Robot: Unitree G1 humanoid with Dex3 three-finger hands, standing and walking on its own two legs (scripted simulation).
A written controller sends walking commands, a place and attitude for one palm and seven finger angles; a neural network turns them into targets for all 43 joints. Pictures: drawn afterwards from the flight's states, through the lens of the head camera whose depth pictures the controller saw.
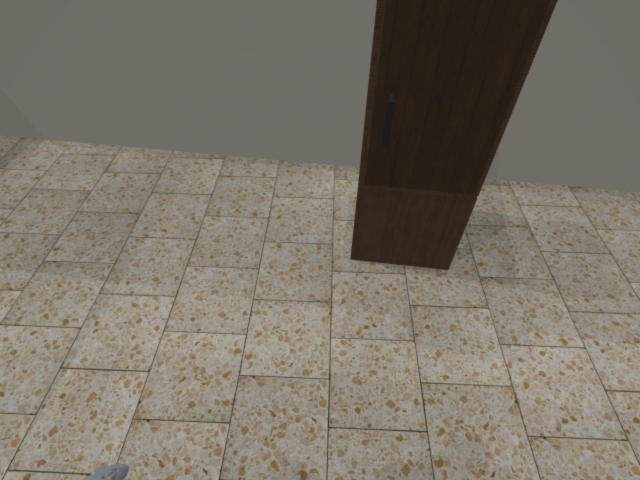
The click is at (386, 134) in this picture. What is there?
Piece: cupboard door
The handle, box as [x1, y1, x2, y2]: [382, 93, 394, 145]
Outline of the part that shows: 392,93 389,93 382,136 382,144 386,145 388,141 394,104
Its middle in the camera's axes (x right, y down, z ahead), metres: +0.19 -0.33 +1.08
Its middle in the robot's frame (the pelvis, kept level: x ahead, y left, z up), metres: +1.04 -0.14 -0.09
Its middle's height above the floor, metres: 0.68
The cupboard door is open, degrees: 0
